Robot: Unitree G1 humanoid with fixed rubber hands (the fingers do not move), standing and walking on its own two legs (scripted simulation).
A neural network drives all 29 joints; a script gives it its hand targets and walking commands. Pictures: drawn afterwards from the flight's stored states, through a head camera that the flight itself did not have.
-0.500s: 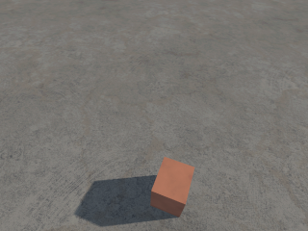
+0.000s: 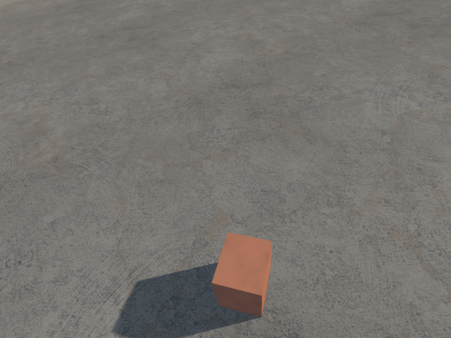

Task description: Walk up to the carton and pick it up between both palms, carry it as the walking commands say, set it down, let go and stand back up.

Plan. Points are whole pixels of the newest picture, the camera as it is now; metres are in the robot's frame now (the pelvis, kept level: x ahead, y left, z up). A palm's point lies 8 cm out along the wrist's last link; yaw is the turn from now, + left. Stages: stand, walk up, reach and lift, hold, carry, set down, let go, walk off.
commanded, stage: walk up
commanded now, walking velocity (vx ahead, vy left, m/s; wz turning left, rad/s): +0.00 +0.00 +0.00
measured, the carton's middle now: (244, 274) +0.54 +0.02 -0.66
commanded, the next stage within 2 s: none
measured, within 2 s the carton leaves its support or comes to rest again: neither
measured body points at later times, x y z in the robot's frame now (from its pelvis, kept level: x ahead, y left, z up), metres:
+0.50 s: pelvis +0.07 -0.02 -0.02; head +0.10 -0.02 +0.43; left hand +0.15 +0.21 -0.17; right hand -0.01 -0.22 -0.17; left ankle -0.03 +0.09 -0.75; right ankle +0.14 -0.12 -0.75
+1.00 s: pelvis +0.06 +0.03 +0.00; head +0.09 +0.01 +0.44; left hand +0.01 +0.31 -0.13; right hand +0.10 -0.24 -0.16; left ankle +0.06 +0.19 -0.71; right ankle +0.14 -0.12 -0.75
